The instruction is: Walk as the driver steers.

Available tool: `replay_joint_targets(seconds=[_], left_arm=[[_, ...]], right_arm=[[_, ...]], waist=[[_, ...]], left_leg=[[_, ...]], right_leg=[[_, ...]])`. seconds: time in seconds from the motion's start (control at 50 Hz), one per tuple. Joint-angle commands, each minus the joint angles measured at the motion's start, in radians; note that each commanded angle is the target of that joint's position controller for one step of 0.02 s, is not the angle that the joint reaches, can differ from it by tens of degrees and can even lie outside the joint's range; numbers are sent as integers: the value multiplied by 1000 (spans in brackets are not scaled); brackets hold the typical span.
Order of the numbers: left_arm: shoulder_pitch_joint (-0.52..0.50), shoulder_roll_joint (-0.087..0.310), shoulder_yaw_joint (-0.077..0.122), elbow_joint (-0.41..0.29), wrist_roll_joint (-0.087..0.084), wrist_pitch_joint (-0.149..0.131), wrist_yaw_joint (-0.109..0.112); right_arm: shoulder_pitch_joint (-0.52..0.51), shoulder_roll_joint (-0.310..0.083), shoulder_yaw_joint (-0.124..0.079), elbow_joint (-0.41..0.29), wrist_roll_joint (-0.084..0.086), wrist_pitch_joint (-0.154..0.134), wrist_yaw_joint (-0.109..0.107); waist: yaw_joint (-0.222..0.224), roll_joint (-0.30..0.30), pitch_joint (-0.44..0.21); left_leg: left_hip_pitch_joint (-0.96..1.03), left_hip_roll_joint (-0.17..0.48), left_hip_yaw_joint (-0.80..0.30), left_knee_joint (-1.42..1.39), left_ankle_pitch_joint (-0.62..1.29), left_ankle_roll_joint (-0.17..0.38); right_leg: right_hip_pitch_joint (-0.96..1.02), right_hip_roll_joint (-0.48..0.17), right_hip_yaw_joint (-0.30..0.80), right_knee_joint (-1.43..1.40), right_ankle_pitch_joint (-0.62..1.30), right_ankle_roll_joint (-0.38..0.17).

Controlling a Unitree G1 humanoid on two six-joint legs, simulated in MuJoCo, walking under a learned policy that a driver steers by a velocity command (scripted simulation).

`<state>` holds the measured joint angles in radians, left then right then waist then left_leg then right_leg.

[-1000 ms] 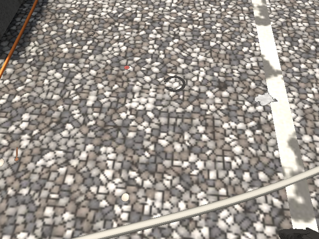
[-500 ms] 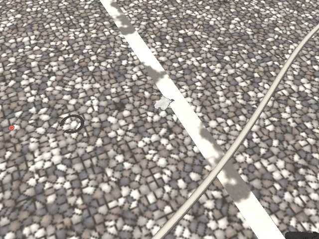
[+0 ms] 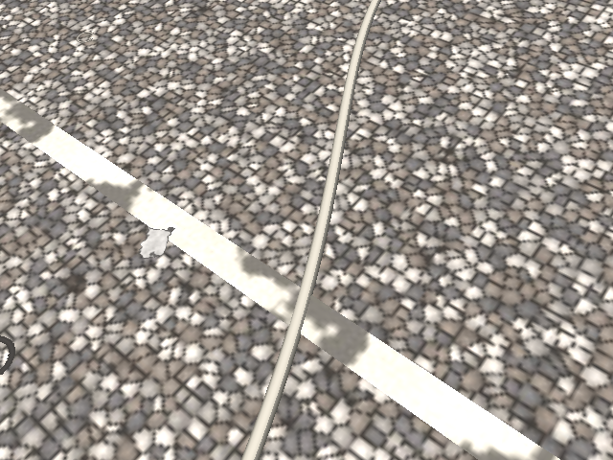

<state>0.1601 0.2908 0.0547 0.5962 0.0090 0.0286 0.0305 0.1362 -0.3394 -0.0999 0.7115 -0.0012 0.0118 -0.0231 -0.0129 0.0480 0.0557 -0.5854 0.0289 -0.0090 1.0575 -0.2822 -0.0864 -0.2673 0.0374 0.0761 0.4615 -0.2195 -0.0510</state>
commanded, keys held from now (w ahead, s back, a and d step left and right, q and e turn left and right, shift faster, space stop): q+shift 0.06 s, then w+q+shift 0.94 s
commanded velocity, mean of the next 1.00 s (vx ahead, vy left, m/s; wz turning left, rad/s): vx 0.71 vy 0.00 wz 0.73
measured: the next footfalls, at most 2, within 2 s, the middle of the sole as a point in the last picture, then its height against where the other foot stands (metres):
left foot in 0.42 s outside the picture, level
right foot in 0.86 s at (213, 368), level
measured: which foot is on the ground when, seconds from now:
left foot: up 0.00-0.40, down 0.42-0.88, up 0.90-1.00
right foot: down 0.00-0.42, up 0.44-0.84, down 0.86-1.00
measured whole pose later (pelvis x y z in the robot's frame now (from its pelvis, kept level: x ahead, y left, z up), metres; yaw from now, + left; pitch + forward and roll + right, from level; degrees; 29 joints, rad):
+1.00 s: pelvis +0.51 +0.34 -0.02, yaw +49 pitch +2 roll -2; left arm 0.18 0.31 0.04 0.70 0.06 -0.06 0.02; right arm 0.29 -0.37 -0.06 0.78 -0.02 -0.03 0.03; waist -0.03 0.04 0.04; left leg -0.36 -0.05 -0.06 1.28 -0.30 0.12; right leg -0.36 -0.01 -0.10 0.57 -0.24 0.00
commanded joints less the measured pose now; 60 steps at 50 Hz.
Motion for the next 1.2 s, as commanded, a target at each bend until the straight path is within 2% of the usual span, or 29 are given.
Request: replay_joint_targets(seconds=[0.02, 0.06, 0.1, 0.14, 0.18, 0.28, 0.3, 0.36, 0.4, 0.42, 0.44, 0.46, 0.48, 0.5, 0.54, 0.56, 0.62, 0.72, 0.78, 0.82, 0.86, 0.88, 0.9, 0.92, 0.96, 1.0, 1.04, 1.12, 1.2], left_arm=[[-30, 56, -1, -29, 22, -23, 0], [-28, 103, 11, -9, 33, -24, -8], [44, 210, 50, 13, 10, -25, -16], [87, 210, 54, 42, -9, -43, -15], [111, 178, 52, 63, -18, -70, -8], [83, 162, 64, 72, -16, -109, -22], [128, 156, 55, 93, 64, -102, -31], [96, 181, 61, 97, 48, -100, -40], [67, 199, 61, 100, 37, -94, -39], [65, 181, 53, 100, 38, -92, -39], [11, 117, 28, 66, 58, -91, -43], [-65, 16, -2, -26, 65, -102, -56], [-138, 90, 5, -52, 74, -112, -60], [-107, 124, 9, -36, 69, -124, -65], [11, 138, 6, 31, 77, -120, -64], [38, 135, 1, 42, 78, -103, -67], [-48, 123, -8, 19, 64, -64, -71], [-264, 76, -37, -51, 34, -75, -82], [-307, 90, -38, -84, 23, -83, -77], [-152, 133, -21, -43, 19, -87, -58], [261, 225, 27, 52, 7, -88, -11], [460, 288, 50, 79, 41, -96, 15], [328, 346, 57, 56, 66, -98, 4], [172, 245, 51, 27, 54, -92, -4], [125, 120, 22, 54, 51, -91, -9], [160, 90, 8, 114, 47, -108, -9], [192, 64, 1, 161, 23, -133, -26], [147, 73, 0, 184, 22, -161, -37], [230, 118, 9, 227, 23, -168, -31]], right_arm=[[5, 2, 22, -46, 8, -3, 18], [-21, -39, 17, -66, 18, 2, 24], [-34, -89, 10, -89, 41, 2, 26], [-64, -94, 9, -112, 52, -10, 27], [-61, -63, 14, -118, 47, -30, 31], [-47, -13, 30, -134, 49, -47, 56], [-83, -44, 23, -143, -45, -11, 96], [-75, -43, 23, -156, -25, 9, 131], [61, -59, 16, -112, -26, 4, 118], [262, -97, -4, -41, -33, -2, 100], [524, -193, -32, 27, -31, -9, 74], [457, -286, -30, -22, -20, -18, 62], [358, -265, -29, -52, -14, -11, 55], [332, -239, -23, -53, -20, -10, 46], [254, -191, -9, -63, -12, -22, 39], [228, -171, 1, -71, -10, -34, 37], [261, -144, 9, -45, -3, -62, 43], [344, -152, -3, 4, 2, -77, 35], [339, -166, -9, 28, 12, -86, 21], [275, -206, -18, 26, 13, -88, 16], [201, -233, -24, 26, -8, -96, 28], [208, -80, 14, 8, -20, -110, 28], [318, 14, 46, -59, 42, -103, 37], [254, -74, 44, -22, 9, -85, 30], [164, -107, 34, -8, -21, -61, 52], [114, -58, 44, -34, -39, -35, 80], [48, -13, 61, -75, -37, -11, 95], [-69, -5, 76, -142, -25, 0, 112], [-233, -5, 91, -176, -30, -11, 135]], waist=[[18, -186, -166], [45, -204, -106], [101, -217, -56], [118, -202, 23], [113, -154, 43], [90, -114, -8], [96, -109, -36], [72, -188, -8], [-19, -139, -43], [-118, -40, -134], [-240, 196, -208], [-178, 369, -178], [-169, 194, -100], [-125, 86, -76], [-24, -27, -28], [1, 20, -21], [3, -10, 47], [-66, 11, 65], [-65, 33, 37], [19, 32, -59], [236, 21, -271], [271, -154, -408], [106, -529, -521], [97, -331, -349], [80, -91, -160], [47, -111, -64], [30, -122, -5], [-20, -115, 54], [16, -48, 127]], left_leg=[[143, 57, -15, -185, 51, -4], [186, 50, 2, -246, 6, 8], [78, 26, 34, -231, -68, 41], [-111, 53, -18, -213, -115, 82], [-245, 81, -62, -195, -115, 113], [-211, 126, -17, -208, -54, 126], [-92, 61, 65, -260, -54, 125], [100, 31, 146, -335, -27, 155], [317, -43, 203, -389, -40, 192], [557, -97, 189, -404, -90, 225], [786, 35, -84, -535, -351, 277], [816, 231, -709, -835, -697, 361], [786, 274, -799, -913, -619, 383], [746, 272, -706, -857, -493, 382], [555, 163, -494, -850, -302, 339], [484, 123, -445, -871, -261, 341], [398, 58, -373, -926, -109, 365], [448, 24, -352, -902, 270, 349], [508, 70, -392, -883, 525, 319], [507, 50, -367, -745, 841, 262], [349, -7, -337, -276, 899, 221], [187, -87, -270, 111, 359, 224], [-48, -185, -179, 347, -197, 204], [-123, -98, -148, 384, -82, 218], [-102, -5, -103, 308, 17, 209], [-101, 47, -94, 270, 13, 194], [-160, 88, -85, 248, 29, 187], [-189, 86, -29, 125, 223, 177], [-71, 19, 159, -214, 324, 232]], right_leg=[[109, -212, 62, -105, 358, -141], [64, -241, 79, -128, 258, -164], [102, -304, 192, -233, -243, -191], [200, -385, 328, -297, -495, -196], [332, -425, 342, -315, -466, -188], [363, -387, 121, -340, -268, -133], [300, -347, 13, -343, -298, -103], [155, -314, -127, -319, -302, -51], [63, -299, -223, -129, -58, -31], [-28, -245, -305, 182, 226, -15], [-272, -164, -332, 637, 89, 24], [-638, -2, -144, 852, -368, 63], [-763, -50, -11, 929, -260, 60], [-754, -97, -7, 902, -159, 53], [-579, -158, -20, 753, -54, 70], [-516, -164, -25, 714, -28, 86], [-503, -145, -68, 598, 40, 120], [-454, -69, -105, 262, 210, 127], [-319, -48, -82, 134, 276, 88], [-37, 8, -85, 85, 189, 59], [449, -36, -76, 147, 16, 35], [671, -279, 202, 111, -439, 18], [735, -520, 824, -201, -753, -53], [563, -460, 799, -245, -808, -67], [327, -398, 460, -208, -461, -72], [198, -353, 254, -239, -270, -58], [165, -350, 121, -287, -139, -41], [100, -282, -189, -348, 129, -2], [154, -227, -370, -381, 510, 25]])
Velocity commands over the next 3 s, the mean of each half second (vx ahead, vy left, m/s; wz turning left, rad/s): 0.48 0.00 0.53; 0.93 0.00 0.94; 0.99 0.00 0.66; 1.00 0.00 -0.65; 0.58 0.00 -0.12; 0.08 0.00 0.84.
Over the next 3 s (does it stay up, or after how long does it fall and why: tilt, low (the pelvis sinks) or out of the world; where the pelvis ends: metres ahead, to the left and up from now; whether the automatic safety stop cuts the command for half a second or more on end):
stays up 1.30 1.53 -0.02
